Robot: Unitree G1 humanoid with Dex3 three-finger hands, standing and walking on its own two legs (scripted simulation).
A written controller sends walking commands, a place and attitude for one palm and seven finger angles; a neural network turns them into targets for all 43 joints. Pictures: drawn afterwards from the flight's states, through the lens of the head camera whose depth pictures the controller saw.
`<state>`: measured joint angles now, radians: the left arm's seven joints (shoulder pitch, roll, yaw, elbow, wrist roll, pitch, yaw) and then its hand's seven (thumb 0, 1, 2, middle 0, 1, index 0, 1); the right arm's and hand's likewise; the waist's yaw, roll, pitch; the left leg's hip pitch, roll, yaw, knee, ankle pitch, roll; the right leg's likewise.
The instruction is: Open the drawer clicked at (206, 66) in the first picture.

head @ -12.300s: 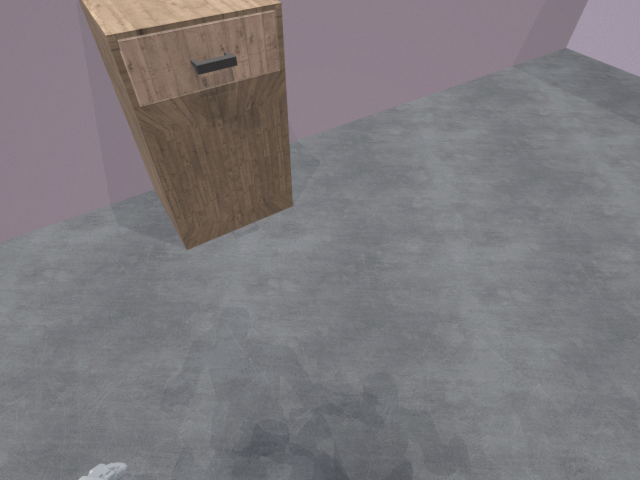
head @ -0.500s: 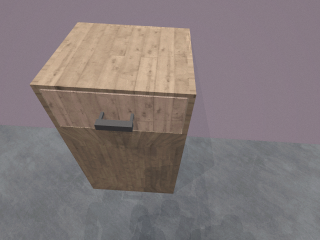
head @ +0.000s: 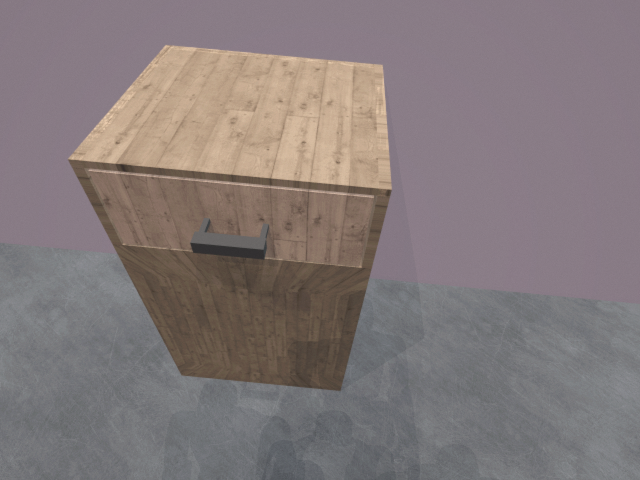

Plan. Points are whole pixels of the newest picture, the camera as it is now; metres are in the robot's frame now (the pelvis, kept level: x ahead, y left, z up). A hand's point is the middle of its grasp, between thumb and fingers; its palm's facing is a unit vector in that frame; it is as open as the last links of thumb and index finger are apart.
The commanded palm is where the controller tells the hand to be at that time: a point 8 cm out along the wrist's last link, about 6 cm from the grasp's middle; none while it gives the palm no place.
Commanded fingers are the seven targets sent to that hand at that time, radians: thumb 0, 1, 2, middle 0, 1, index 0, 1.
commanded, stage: come to a stop and stand still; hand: left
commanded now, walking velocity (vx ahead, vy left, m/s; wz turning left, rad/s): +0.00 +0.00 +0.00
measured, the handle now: (232, 235) +0.50 +0.19 -0.03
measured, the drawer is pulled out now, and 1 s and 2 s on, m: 0.00 0.00 0.00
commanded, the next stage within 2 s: look again from close up in 0.48 s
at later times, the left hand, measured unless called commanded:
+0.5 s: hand out of the picture +0.00 +0.17 -0.18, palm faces +0.04 -0.99 -0.16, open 7.3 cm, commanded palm none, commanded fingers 0.00 0.90 0.90 -0.20 -0.30 -0.20 -0.30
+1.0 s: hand out of the picture -0.01 +0.21 -0.18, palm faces +0.01 -0.98 -0.17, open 7.3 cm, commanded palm none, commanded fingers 0.00 0.90 0.90 -0.20 -0.30 -0.20 -0.30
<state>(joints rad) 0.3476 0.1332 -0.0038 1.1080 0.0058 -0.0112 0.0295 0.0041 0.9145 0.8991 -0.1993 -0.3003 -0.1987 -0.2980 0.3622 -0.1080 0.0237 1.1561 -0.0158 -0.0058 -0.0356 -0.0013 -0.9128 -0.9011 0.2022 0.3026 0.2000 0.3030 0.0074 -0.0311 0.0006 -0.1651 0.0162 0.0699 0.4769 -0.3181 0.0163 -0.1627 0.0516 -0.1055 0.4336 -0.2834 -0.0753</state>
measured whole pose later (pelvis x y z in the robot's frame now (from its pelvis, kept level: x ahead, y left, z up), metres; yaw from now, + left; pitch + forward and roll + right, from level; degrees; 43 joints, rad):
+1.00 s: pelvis -0.02 +0.04 +0.00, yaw +0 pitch -2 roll -1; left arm 0.30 0.15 -0.02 1.09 0.01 -0.01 0.04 0.01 0.92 0.90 -0.20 -0.30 -0.20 -0.30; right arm 0.31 -0.15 0.03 1.08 -0.01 0.00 -0.03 0.00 -0.92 -0.90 0.20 0.30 0.20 0.30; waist 0.00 -0.01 0.00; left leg -0.16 -0.05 0.08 0.48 -0.30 0.08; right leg -0.18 -0.01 -0.08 0.48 -0.28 -0.01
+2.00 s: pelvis -0.01 +0.01 -0.02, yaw +1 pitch +9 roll +2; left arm 0.31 0.41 -0.03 -0.02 1.00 -0.09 0.32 0.00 0.09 0.55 -0.28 -0.82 -0.28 -0.82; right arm 0.12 -0.20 0.05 0.57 -0.05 0.14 0.02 0.01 -0.91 -0.90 0.21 0.30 0.21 0.30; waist 0.08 0.02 -0.08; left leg -0.45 -0.04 0.05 0.69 -0.39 0.03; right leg -0.50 0.09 -0.01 0.73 -0.37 -0.10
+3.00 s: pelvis -0.02 +0.05 +0.00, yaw +3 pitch +4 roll +0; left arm -0.07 0.51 -0.04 0.04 0.91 -0.10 0.07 0.00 -0.49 0.30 -0.32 -1.20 -0.32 -1.20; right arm 0.17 -0.26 -0.01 0.62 0.01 0.18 0.00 0.01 -0.91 -0.90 0.20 0.30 0.20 0.30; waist 0.08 0.06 -0.01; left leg -0.27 -0.09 0.01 0.49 -0.28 0.08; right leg -0.31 0.05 -0.01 0.50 -0.26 -0.04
